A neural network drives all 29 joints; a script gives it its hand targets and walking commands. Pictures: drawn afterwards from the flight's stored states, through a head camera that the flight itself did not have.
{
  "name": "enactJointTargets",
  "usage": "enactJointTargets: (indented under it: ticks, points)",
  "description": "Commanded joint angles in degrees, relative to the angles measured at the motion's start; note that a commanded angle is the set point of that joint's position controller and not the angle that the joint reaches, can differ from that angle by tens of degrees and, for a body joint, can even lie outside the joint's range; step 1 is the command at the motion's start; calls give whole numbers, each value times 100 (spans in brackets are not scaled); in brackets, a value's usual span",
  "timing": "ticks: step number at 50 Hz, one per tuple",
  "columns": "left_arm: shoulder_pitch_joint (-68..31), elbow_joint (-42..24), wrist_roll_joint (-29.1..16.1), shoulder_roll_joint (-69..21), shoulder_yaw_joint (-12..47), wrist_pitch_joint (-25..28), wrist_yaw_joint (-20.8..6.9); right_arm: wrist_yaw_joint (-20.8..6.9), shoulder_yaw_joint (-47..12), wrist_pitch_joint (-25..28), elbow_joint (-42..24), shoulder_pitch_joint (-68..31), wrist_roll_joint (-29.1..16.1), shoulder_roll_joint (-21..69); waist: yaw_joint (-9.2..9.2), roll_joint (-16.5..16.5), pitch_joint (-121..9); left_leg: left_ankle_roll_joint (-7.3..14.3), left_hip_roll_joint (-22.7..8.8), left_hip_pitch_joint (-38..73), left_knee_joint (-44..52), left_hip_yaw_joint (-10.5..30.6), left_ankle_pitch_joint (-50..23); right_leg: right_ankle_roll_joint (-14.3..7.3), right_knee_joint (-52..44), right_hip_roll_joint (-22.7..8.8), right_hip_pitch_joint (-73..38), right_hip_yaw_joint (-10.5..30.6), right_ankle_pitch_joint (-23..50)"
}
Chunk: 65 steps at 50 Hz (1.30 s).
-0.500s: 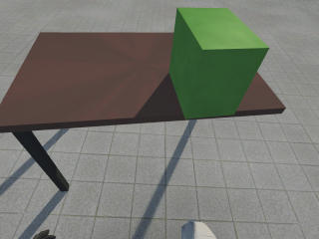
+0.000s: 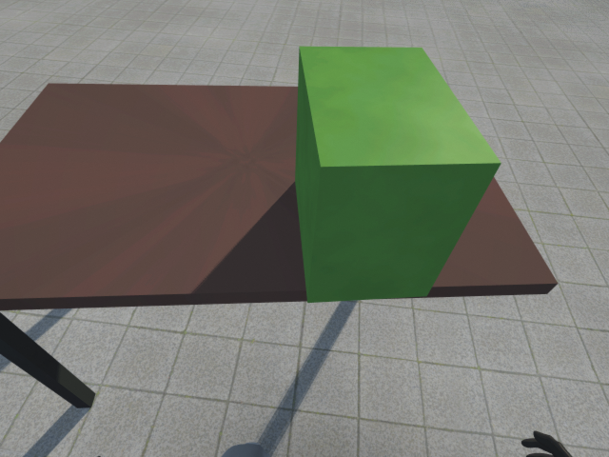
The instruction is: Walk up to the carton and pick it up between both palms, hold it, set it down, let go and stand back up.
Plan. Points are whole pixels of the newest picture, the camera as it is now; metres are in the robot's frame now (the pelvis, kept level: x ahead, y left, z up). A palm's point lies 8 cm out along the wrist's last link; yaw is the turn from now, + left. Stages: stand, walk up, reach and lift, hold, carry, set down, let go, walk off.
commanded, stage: walk up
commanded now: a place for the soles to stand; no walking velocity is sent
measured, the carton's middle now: (364, 174) +0.52 -0.06 +0.08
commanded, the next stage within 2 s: none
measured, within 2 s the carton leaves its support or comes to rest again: neither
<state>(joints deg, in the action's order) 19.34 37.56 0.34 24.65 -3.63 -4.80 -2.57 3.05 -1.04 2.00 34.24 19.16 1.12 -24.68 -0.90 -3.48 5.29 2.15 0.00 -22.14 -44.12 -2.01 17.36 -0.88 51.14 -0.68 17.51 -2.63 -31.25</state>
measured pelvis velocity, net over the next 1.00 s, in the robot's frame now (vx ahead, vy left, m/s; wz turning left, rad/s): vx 0.05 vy -0.04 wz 0.05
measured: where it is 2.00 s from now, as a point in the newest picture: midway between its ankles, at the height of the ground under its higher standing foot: outside the picture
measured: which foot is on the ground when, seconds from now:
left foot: down 0.00-1.00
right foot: down 0.00-1.00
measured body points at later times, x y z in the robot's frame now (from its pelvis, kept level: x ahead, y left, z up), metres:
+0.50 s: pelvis +0.06 -0.07 +0.03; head +0.08 -0.08 +0.48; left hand +0.16 +0.25 -0.07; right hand +0.19 -0.38 -0.09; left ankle +0.07 +0.10 -0.71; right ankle +0.02 -0.15 -0.71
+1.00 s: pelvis +0.05 -0.04 +0.04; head +0.06 -0.04 +0.49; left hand +0.10 +0.25 -0.10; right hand +0.15 -0.34 -0.09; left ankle +0.07 +0.10 -0.71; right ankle +0.02 -0.15 -0.71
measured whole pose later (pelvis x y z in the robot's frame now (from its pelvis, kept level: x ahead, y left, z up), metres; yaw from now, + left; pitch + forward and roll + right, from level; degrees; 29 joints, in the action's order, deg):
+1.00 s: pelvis +0.05 -0.04 +0.04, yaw +3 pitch -3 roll +0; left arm 8.8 63.4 -0.8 18.4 -2.7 0.4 -0.2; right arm 1.1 0.2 0.8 65.4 5.1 -0.5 -20.0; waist -0.5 -0.5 2.9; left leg -2.2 -3.6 -7.6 -18.3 -2.5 7.8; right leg -0.6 17.3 -0.5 1.8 -5.0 -12.8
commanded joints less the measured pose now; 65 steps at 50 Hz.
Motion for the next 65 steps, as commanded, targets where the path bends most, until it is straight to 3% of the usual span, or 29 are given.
enactJointTargets:
  ticks: [1, 2, 3, 4, 5, 6, 7, 8, 10, 12, 14, 15, 17, 21, 22, 26, 32, 39, 47, 48, 51, 65]
  points:
    - [-77, -551, -31, 1089, -312, 247, 118, 111, 647, 137, -272, 68, 5, -1683, 214, 1212, -276, 1252, -1983, 823, 2002, 2931, -116, -79, 143, -463, 948, 787, -127]
    - [56, -418, -41, 1042, -281, 342, 129, 51, 582, 131, -259, -199, -52, -1561, 95, 1333, -482, 1080, -1815, 692, 1743, 2394, -909, -100, -417, -427, 450, 698, 96]
    - [208, -205, -21, 993, -253, 416, 151, -17, 537, 95, -271, -542, -73, -1470, -103, 1188, -569, 748, -1548, 195, 1438, 1721, -1339, -146, -1442, -366, -430, 462, 861]
    - [159, -97, 28, 1136, -234, 493, 182, -105, 429, 79, -231, -661, -162, -1292, -160, 1109, -563, 381, -1334, -329, 1059, 1322, -1608, -187, -2151, -399, -1109, 565, 1965]
    - [-358, -196, 21, 1479, -262, 572, 177, -197, 376, 58, -140, -575, -257, -1013, 40, 412, -521, -65, -722, -183, 564, 809, -1124, -294, -2798, -1062, -638, 1673, 1850]
    - [-800, -195, -46, 1484, -246, 615, 183, -163, 440, 13, 55, -489, -320, -1177, 205, 404, -540, -215, -459, 665, 598, 526, -805, -497, -2633, -1365, -18, 1774, 2293]
    - [-849, -18, -84, 1381, -153, 641, 163, -134, 446, 0, 197, -609, -301, -1293, 203, 505, -516, -189, -495, 1046, 832, 625, -1041, -478, -2419, -1309, 66, 1405, 3002]
    - [-702, 106, -127, 1339, -123, 654, 165, -134, 447, -11, 328, -730, -302, -1335, 162, 583, -513, -86, -572, 1194, 870, 711, -1599, -319, -2364, -1136, -26, 1134, 3414]
    - [-714, 380, -160, 1356, -71, 655, 210, -130, 454, 14, 554, -808, -309, -1340, 134, 170, -826, -25, -723, 1272, 884, 762, -2613, -91, -2185, -922, -686, 714, 4485]
    - [-729, 570, -163, 1342, -31, 587, 247, -118, 402, -5, 866, -797, -307, -1246, 61, -153, -1001, -58, -652, 1027, 829, 603, -2748, -9, -2151, -905, -1309, 504, 5324]
    - [-810, 645, -202, 1273, -12, 528, 270, -115, 334, -54, 1060, -1030, -327, -1095, 49, -39, -999, -93, -522, 1055, 1005, 467, -2244, -58, -2339, -988, -1354, 553, 5275]
    - [-928, 734, -190, 1233, -3, 512, 284, -113, 342, -87, 1181, -1135, -295, -1030, 28, -245, -858, -120, -486, 992, 1108, 414, -1919, -22, -2447, -1075, -1364, 556, 5340]
    - [-1074, 818, -206, 1220, -13, 479, 300, -115, 337, -131, 1447, -1203, -259, -1056, 31, -283, -717, -173, -452, 1028, 1304, 330, -1658, -67, -2631, -1119, -1320, 539, 5053]
    - [-1189, 1103, -214, 1119, 1, 508, 317, -118, 359, -113, 1810, -1475, -227, -1085, 5, -126, -767, -162, -662, 1478, 1698, 319, -2219, 37, -2874, -971, -1302, 370, 4782]
    - [-1251, 1152, -206, 1080, 3, 517, 316, -122, 356, -102, 1917, -1516, -226, -1097, 4, -212, -884, -152, -669, 1578, 1772, 308, -2253, 19, -2919, -950, -1363, 333, 4767]
    - [-1392, 1425, -204, 1043, -14, 535, 318, -119, 323, -102, 2257, -1696, -201, -956, 37, -74, -740, -157, -700, 1569, 1969, 229, -2108, 42, -3191, -934, -1394, 315, 4608]
    - [-1459, 1746, -181, 862, -41, 548, 315, -103, 304, -89, 2578, -1782, -172, -892, 85, 116, -809, -99, -795, 1797, 2313, 204, -2042, -96, -3439, -843, -1358, 221, 3588]
    - [-1390, 2065, -158, 710, -88, 601, 298, -110, 319, -63, 2782, -1797, -175, -757, 99, 326, -663, -22, -910, 1795, 2561, 323, -1813, -83, -3663, -774, -1153, 213, 2698]
    - [-1268, 2198, -120, 624, -132, 648, 305, -124, 361, 5, 2791, -1778, -149, -767, 53, 308, -550, -6, -949, 1723, 2763, 413, -1709, -65, -3815, -762, -1145, 274, 2522]
    - [-1222, 2217, -102, 634, -143, 648, 303, -126, 360, 2, 2767, -1750, -159, -704, 63, 455, -578, -20, -942, 1760, 2779, 366, -1692, -64, -3801, -778, -1181, 277, 2462]
    - [-1232, 2200, -103, 608, -137, 667, 300, -139, 370, 32, 2747, -1701, -152, -705, 79, 463, -561, -21, -922, 1697, 2877, 386, -1522, -66, -3827, -754, -1168, 291, 2294]
    - [-1058, 2253, -75, 595, -125, 666, 310, -143, 369, 59, 2654, -1541, -148, -662, 40, 340, -539, -47, -969, 1738, 2900, 391, -1842, -19, -3839, -767, -1241, 291, 2605]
